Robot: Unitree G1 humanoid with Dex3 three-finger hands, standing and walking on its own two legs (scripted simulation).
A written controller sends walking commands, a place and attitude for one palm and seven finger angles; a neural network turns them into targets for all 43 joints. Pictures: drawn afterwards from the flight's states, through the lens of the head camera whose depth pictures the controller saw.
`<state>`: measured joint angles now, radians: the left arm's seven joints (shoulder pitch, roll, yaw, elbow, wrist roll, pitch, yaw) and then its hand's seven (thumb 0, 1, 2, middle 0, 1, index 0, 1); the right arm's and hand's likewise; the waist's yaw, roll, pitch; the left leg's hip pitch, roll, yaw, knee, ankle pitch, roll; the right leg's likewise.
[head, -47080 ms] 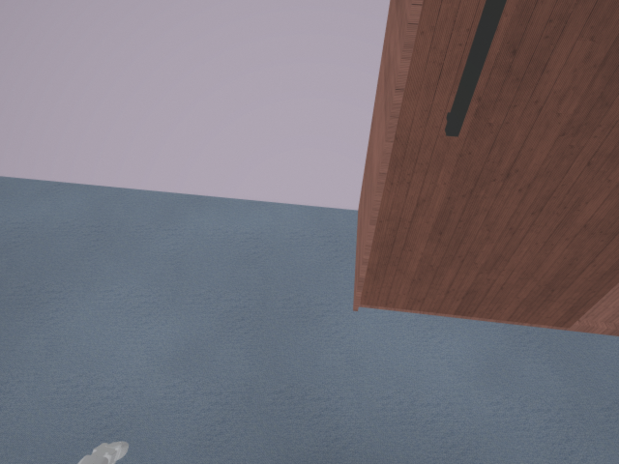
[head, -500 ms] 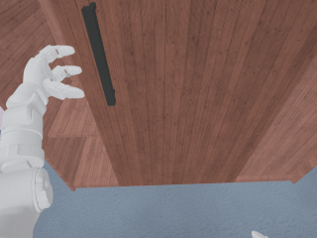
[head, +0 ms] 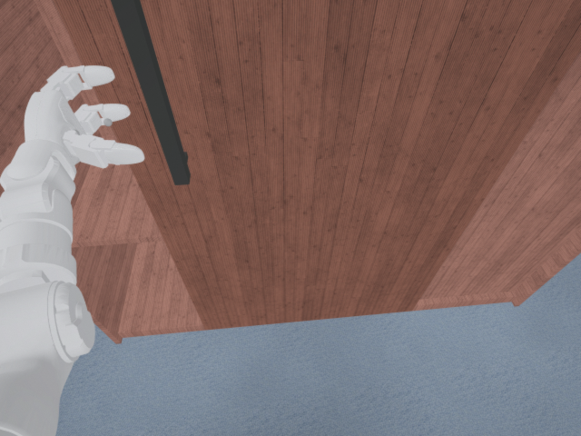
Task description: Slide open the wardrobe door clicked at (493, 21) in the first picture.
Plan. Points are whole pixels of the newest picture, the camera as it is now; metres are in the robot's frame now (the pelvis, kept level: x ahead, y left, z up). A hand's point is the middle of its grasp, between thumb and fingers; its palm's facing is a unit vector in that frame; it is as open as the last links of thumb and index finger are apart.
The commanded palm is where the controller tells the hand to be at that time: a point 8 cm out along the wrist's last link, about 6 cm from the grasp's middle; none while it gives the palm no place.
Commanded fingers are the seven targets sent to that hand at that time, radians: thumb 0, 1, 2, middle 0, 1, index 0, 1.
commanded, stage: move the hooked fingers beside the handle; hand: left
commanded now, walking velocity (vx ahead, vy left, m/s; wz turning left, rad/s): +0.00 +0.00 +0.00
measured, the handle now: (161, 97) +0.53 +0.18 +0.19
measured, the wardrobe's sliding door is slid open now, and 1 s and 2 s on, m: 0.30 0.30 0.30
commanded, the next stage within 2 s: feel for the door with the fingertips in 0.50 s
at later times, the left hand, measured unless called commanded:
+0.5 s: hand (95, 118) +0.46 +0.24 +0.21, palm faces +0.10 -0.99 +0.02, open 14.0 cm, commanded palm +0.43 +0.29 +0.20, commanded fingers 0.00 -0.50 0.30 -0.30 -1.20 -0.30 -1.20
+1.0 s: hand (139, 117) +0.47 +0.19 +0.20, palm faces +0.07 -1.00 +0.02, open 14.0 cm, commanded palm +0.44 +0.25 +0.20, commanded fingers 0.00 -0.50 0.30 -0.30 -1.20 -0.30 -1.20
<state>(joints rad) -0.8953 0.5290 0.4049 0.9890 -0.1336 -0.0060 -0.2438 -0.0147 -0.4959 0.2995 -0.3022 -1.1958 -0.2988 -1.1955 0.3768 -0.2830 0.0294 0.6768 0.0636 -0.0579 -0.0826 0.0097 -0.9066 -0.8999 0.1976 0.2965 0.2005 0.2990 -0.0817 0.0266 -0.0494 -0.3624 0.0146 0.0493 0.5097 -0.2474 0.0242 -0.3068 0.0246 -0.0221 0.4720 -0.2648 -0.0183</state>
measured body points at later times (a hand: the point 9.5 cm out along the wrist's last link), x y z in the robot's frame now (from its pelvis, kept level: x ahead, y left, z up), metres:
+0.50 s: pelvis +0.00 +0.00 +0.00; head +0.02 +0.01 +0.45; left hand +0.45 +0.29 +0.21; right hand +0.09 -0.26 -0.11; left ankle +0.00 +0.10 -0.74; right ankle -0.02 -0.11 -0.74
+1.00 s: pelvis +0.00 +0.00 +0.00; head +0.02 +0.00 +0.45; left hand +0.46 +0.24 +0.21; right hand +0.07 -0.26 -0.12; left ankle +0.00 +0.10 -0.74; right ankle -0.02 -0.11 -0.74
